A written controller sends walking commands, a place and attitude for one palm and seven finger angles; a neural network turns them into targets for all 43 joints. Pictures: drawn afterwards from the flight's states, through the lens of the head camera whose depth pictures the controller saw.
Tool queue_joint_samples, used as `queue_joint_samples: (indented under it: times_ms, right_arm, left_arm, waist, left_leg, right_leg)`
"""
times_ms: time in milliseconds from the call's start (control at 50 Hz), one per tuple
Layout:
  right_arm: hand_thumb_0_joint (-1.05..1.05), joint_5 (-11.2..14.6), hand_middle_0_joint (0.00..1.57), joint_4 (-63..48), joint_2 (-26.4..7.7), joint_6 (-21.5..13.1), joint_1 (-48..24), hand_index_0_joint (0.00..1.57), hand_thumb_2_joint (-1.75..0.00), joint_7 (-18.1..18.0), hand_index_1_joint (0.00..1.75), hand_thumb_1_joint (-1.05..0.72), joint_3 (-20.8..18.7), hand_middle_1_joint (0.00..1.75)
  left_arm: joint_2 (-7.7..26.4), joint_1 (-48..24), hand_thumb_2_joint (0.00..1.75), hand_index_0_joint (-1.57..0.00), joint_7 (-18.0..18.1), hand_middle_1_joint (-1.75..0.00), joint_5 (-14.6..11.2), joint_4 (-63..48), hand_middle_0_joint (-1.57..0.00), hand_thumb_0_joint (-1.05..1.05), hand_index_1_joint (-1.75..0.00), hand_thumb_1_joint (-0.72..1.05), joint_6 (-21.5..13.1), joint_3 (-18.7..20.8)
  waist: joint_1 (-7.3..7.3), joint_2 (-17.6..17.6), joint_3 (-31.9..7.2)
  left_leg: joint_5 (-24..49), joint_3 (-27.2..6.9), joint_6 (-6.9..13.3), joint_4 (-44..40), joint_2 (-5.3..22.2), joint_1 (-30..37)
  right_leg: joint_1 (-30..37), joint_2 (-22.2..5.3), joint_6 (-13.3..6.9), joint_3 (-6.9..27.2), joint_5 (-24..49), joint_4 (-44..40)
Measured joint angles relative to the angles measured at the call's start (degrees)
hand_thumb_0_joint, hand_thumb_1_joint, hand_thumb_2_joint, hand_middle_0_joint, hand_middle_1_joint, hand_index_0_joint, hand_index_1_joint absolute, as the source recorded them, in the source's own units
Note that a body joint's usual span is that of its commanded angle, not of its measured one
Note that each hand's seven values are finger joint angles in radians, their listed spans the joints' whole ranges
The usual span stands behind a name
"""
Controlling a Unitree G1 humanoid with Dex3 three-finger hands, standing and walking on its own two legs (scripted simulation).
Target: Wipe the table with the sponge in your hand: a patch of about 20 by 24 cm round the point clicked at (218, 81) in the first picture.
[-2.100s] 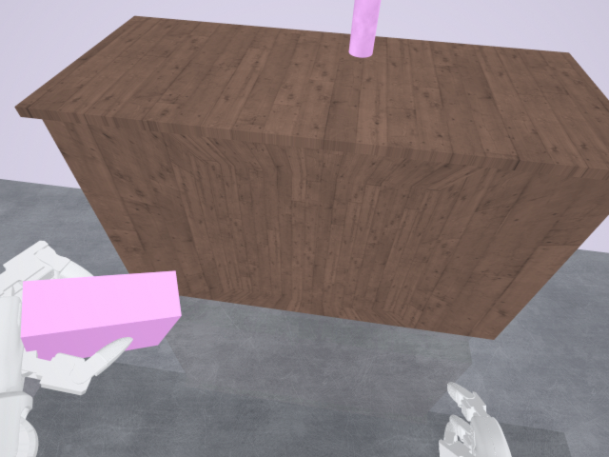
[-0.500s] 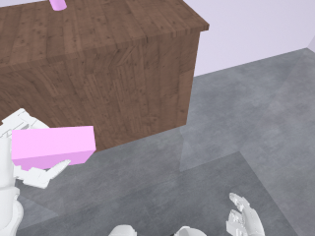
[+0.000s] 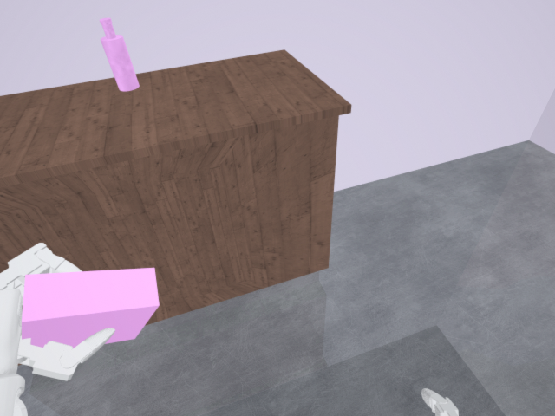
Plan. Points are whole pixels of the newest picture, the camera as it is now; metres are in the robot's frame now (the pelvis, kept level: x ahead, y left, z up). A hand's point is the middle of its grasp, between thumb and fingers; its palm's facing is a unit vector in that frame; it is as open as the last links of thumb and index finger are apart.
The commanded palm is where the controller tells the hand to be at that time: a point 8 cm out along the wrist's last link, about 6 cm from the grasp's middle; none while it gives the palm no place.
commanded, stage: take the last steps up to it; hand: left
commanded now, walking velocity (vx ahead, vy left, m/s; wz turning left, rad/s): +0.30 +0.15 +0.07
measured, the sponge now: (108, 309) +0.21 +0.21 +0.14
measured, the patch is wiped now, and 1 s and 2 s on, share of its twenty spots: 0.00 0.00 0.00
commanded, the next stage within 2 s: come to a stop and stand still in 1.42 s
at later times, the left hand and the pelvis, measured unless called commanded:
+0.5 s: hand (87, 254) +0.26 +0.24 +0.18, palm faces +0.38 -0.76 -0.52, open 9.2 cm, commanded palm +0.20 +0.28 +0.19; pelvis +0.05 +0.00 +0.02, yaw +2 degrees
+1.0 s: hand (97, 189) +0.38 +0.28 +0.19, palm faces +0.39 -0.76 -0.52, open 9.2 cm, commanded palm +0.33 +0.32 +0.19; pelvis +0.18 +0.04 +0.00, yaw +1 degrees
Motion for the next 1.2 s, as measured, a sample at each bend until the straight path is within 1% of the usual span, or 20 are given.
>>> queue_joint_samples:
  times_ms: [40,80,140,200,260,340,460,600,640,660,720,780,860,940,1000,1020,1040,1080,1140,1200]
  right_arm:
    - [0.01,0.1,0.2,0.5,0.5,0.0,-0.9,0.2,-0.89,0.0,0.3,-0.9,0.1,0.3]
    - [0.01,0.1,0.2,2.5,0.7,0.5,-2.7,0.2,-0.89,0.5,0.3,-0.9,0.1,0.3]
    - [0.01,0.0,0.2,3.6,0.5,1.5,-5.1,0.2,-0.89,1.3,0.3,-0.9,0.4,0.3]
    - [0.01,0.2,0.2,2.4,0.1,1.9,-6.5,0.2,-0.89,1.5,0.3,-0.9,0.2,0.3]
    - [0.01,0.4,0.2,1.1,-0.8,1.7,-7.1,0.2,-0.89,1.4,0.3,-0.9,-0.4,0.3]
    - [0.01,0.6,0.2,-0.1,-2.7,1.8,-7.2,0.2,-0.89,1.4,0.3,-0.9,-1.8,0.3]
    - [0.01,1.0,0.2,-1.4,-4.1,1.8,-5.6,0.2,-0.89,1.1,0.3,-0.9,-3.2,0.3]
    - [0.01,0.9,0.19,-2.5,-2.3,1.8,-3.8,0.2,-0.89,0.7,0.3,-0.9,-2.5,0.3]
    - [0.01,0.9,0.2,-3.4,-2.1,1.5,-3.6,0.2,-0.89,0.5,0.3,-0.9,-1.8,0.3]
    - [0.01,0.8,0.2,-3.4,-1.4,1.4,-4.2,0.2,-0.89,0.4,0.3,-0.9,-1.7,0.3]
    - [0.01,0.8,0.2,-3.1,1.3,0.9,-5.9,0.2,-0.89,0.5,0.3,-0.9,-0.8,0.3]
    - [0.01,0.8,0.2,-2.8,3.4,-0.1,-6.1,0.2,-0.89,1.0,0.3,-0.9,0.6,0.3]
    - [0.01,1.1,0.2,-2.2,4.8,-0.9,-5.0,0.2,-0.89,1.5,0.3,-0.9,1.8,0.3]
    - [0.01,1.0,0.2,-1.2,4.4,-0.8,-3.6,0.2,-0.89,1.1,0.3,-0.9,2.0,0.3]
    - [0.01,1.3,0.2,-0.5,3.4,-0.4,-2.8,0.21,-0.89,0.6,0.3,-0.9,1.7,0.3]
    - [0.01,1.4,0.2,-0.2,2.8,-0.2,-2.7,0.21,-0.89,0.5,0.3,-0.9,1.5,0.3]
    - [0.01,1.5,0.2,0.5,2.0,0.3,-3.5,0.21,-0.89,0.5,0.3,-0.9,1.1,0.3]
    - [0.01,1.2,0.2,2.2,0.5,1.5,-5.6,0.21,-0.89,0.6,0.3,-0.9,0.3,0.3]
    - [0.01,1.0,0.2,2.3,-1.1,2.5,-7.7,0.2,-0.89,0.9,0.3,-0.9,-0.5,0.3]
    - [0.01,0.8,0.2,0.7,-2.0,2.8,-9.0,0.2,-0.89,1.0,0.3,-0.9,-1.0,0.3]
  left_arm:
    - [0.1,-1.7,1.04,-0.83,-0.2,-1.39,0.4,0.2,-0.83,0.0,-1.39,-0.43,-0.1,-0.5]
    - [-0.5,-5.2,1.04,-0.83,-0.7,-1.39,0.3,1.1,-0.83,0.0,-1.39,-0.43,-0.7,-1.5]
    - [-1.9,-6.9,1.04,-0.83,-1.5,-1.38,-0.1,1.8,-0.83,0.0,-1.39,-0.43,-2.2,-1.4]
    - [-1.4,-5.0,1.04,-0.83,-2.0,-1.38,-0.5,1.2,-0.83,0.0,-1.39,-0.43,-3.5,-0.7]
    - [0.0,-3.2,1.04,-0.83,-2.0,-1.38,-0.6,0.5,-0.83,0.0,-1.39,-0.43,-4.2,-0.2]
    - [1.3,-1.1,1.04,-0.83,-1.5,-1.38,-0.8,-1.2,-0.83,0.0,-1.39,-0.43,-4.5,0.7]
    - [1.6,0.1,1.04,-0.83,-0.1,-1.38,-1.1,-4.5,-0.83,0.0,-1.39,-0.43,-4.1,1.6]
    - [0.8,-1.8,1.04,-0.83,1.3,-1.38,-1.4,-7.1,-0.83,0.0,-1.39,-0.43,-2.8,1.1]
    - [0.7,-2.4,1.04,-0.83,1.7,-1.38,-1.5,-8.5,-0.83,0.0,-1.39,-0.43,-2.6,1.1]
    - [1.0,-3.1,1.04,-0.83,1.9,-1.38,-1.6,-8.9,-0.83,0.0,-1.39,-0.43,-2.7,1.4]
    - [2.0,-5.5,1.04,-0.83,1.9,-1.38,-1.3,-7.9,-0.83,0.0,-1.39,-0.43,-2.6,2.0]
    - [3.1,-5.3,1.04,-0.83,1.3,-1.38,-1.2,-8.4,-0.83,0.0,-1.39,-0.43,-1.7,2.1]
    - [3.6,-1.9,1.04,-0.83,0.4,-1.38,-1.6,-11.4,-0.83,0.0,-1.39,-0.43,-2.4,2.7]
    - [3.6,0.1,1.04,-0.83,-0.2,-1.38,-1.9,-10.9,-0.83,0.0,-1.39,-0.43,-2.6,3.1]
    - [3.8,-0.6,1.04,-0.83,-0.4,-1.38,-1.9,-8.5,-0.83,0.0,-1.39,-0.43,-1.8,3.2]
    - [3.9,-1.6,1.04,-0.83,-0.5,-1.38,-1.6,-7.8,-0.83,0.0,-1.39,-0.43,-1.5,3.1]
    - [3.1,-3.0,1.04,-0.83,-0.5,-1.38,-1.3,-6.8,-0.83,0.0,-1.39,-0.43,-1.3,2.6]
    - [1.2,-5.4,1.04,-0.83,-0.7,-1.38,-1.2,-5.0,-0.83,0.0,-1.39,-0.43,-1.0,1.7]
    - [-0.6,-5.5,1.04,-0.83,-1.0,-1.38,-1.2,-4.6,-0.83,0.0,-1.39,-0.43,-1.1,1.4]
    - [-0.4,-3.1,1.04,-0.83,-0.8,-1.38,-0.9,-6.7,-0.83,0.0,-1.39,-0.43,-2.1,1.6]
  waist:
    - [0.8,1.5,1.1]
    - [1.58,1.6,3.2]
    - [2.82,0.6,5.2]
    - [1.74,-0.2,6.1]
    - [0.59,-0.8,6.8]
    - [0.18,-1.0,7.2]
    - [0.65,-1.6,6.8]
    - [1.47,-3.6,5.1]
    - [1.53,-3.7,4.6]
    - [1.28,-4.5,4.7]
    - [0.51,-5.8,5.1]
    - [-0.47,-4.6,4.5]
    - [-0.13,-2.7,4.3]
    - [0.96,-0.7,4.9]
    - [1.36,0.8,5.3]
    - [1.38,1.1,5.5]
    - [1.49,1.9,6.1]
    - [1.69,2.0,7.6]
    - [1.7,0.4,8.9]
    - [0.53,-1.3,9.3]
  left_leg:
    - [-4.8,-0.8,0.6,7.3,0.9,-3.2]
    - [-5.9,-2.7,0.5,20.9,0.2,-9.0]
    - [0.3,-2.9,-0.5,33.9,0.5,-15.8]
    - [5.4,-2.8,-1.2,36.8,2.3,-20.0]
    - [7.7,-2.5,-1.4,33.6,3.5,-21.3]
    - [7.8,-1.5,-1.2,26.3,4.3,-20.4]
    - [5.6,1.7,-0.6,14.3,4.2,-16.2]
    - [2.6,4.9,0.5,2.4,2.6,-8.4]
    - [4.3,5.4,1.3,-2.6,2.3,-4.7]
    - [4.5,5.8,0.7,-2.4,1.9,-4.2]
    - [1.2,6.7,0.9,0.8,1.2,-3.6]
    - [0.6,6.0,1.2,-0.4,1.6,-2.3]
    - [0.6,6.0,1.1,-3.4,2.1,0.0]
    - [-0.8,5.6,0.5,-4.3,2.2,2.3]
    - [-4.4,4.5,-0.4,0.1,2.6,2.3]
    - [-6.3,4.2,-0.2,4.1,2.9,1.1]
    - [-7.7,3.4,0.2,10.3,3.4,-1.3]
    - [-9.3,0.6,0.1,25.1,2.1,-7.2]
    - [-6.4,-0.8,-1.0,37.7,1.8,-14.4]
    - [-2.0,-1.5,-1.6,36.8,3.8,-18.9]
  right_leg:
    - [1.2,0.3,-2.6,-1.6,5.7,-3.0]
    - [1.5,0.0,-5.5,-3.1,7.3,-2.3]
    - [2.8,-0.3,-6.5,-2.6,8.6,-5.6]
    - [4.0,-0.6,-6.4,-2.2,11.0,-10.4]
    - [5.1,-1.1,-6.2,-2.3,12.6,-14.1]
    - [5.9,-1.3,-5.8,-2.0,13.3,-16.8]
    - [7.1,-1.5,-5.1,-1.6,11.5,-16.8]
    - [8.8,-1.6,-3.1,-0.8,6.1,-12.4]
    - [8.3,-1.5,-2.2,-0.4,3.2,-8.4]
    - [6.9,-2.2,-1.7,0.3,1.4,-4.3]
    - [0.2,-2.3,-1.0,3.1,-5.4,13.9]
    - [-6.2,-2.1,0.0,2.1,-4.9,23.1]
    - [-10.5,-3.2,0.9,0.2,1.0,18.3]
    - [-8.5,-3.2,1.4,-1.8,4.7,6.7]
    - [-3.2,-1.7,1.0,-3.9,8.3,-4.0]
    - [-1.9,-1.5,-0.8,-4.4,11.3,-6.1]
    - [-2.0,-1.3,-2.8,-5.1,11.3,-4.6]
    - [-1.8,-1.8,-4.6,-5.4,8.8,-2.0]
    - [-0.4,-2.5,-4.5,-4.4,8.1,-3.4]
    - [1.1,-2.8,-4.1,-4.1,9.4,-6.7]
